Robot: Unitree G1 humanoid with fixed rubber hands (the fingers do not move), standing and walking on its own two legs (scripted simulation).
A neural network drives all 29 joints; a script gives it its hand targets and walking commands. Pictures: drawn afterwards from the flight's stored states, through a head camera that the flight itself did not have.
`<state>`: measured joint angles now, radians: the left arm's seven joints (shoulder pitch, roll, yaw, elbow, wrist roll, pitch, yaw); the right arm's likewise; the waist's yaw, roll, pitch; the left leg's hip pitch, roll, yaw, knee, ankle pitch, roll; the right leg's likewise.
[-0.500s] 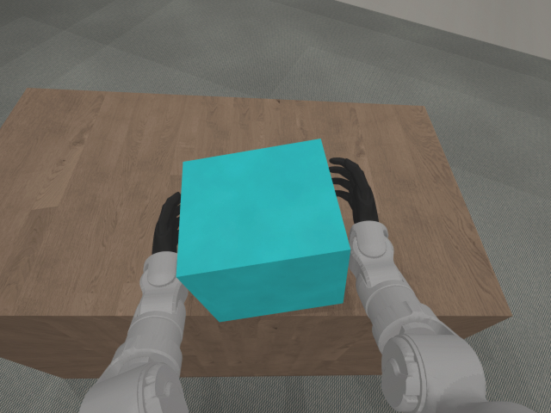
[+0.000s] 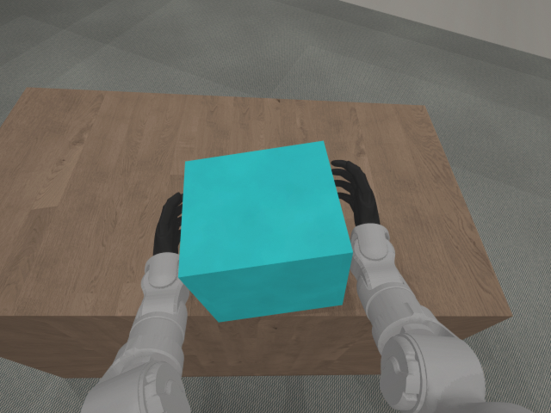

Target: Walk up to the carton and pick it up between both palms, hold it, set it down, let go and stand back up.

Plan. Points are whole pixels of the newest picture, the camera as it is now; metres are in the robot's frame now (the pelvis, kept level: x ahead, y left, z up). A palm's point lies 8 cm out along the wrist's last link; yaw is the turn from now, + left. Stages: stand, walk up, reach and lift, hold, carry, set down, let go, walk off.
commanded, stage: set down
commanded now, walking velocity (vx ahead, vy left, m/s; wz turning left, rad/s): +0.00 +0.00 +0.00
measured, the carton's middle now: (267, 236) +0.37 +0.01 +0.00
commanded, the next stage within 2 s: none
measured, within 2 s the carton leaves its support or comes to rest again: rests again in 0.26 s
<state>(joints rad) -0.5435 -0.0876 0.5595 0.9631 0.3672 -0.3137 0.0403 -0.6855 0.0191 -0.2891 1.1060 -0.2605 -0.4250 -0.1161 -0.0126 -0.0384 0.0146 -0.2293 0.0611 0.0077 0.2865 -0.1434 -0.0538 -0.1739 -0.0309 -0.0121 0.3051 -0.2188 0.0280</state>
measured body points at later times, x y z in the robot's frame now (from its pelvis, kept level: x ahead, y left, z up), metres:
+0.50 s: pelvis -0.01 +0.02 -0.01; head +0.07 +0.04 +0.43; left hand +0.38 +0.19 -0.03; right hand +0.40 -0.13 +0.00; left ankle +0.00 +0.16 -0.75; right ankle -0.05 -0.13 -0.75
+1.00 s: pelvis -0.03 +0.02 -0.02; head +0.01 +0.04 +0.43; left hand +0.38 +0.23 +0.04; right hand +0.40 -0.18 +0.06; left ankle -0.01 +0.16 -0.75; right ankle -0.05 -0.13 -0.75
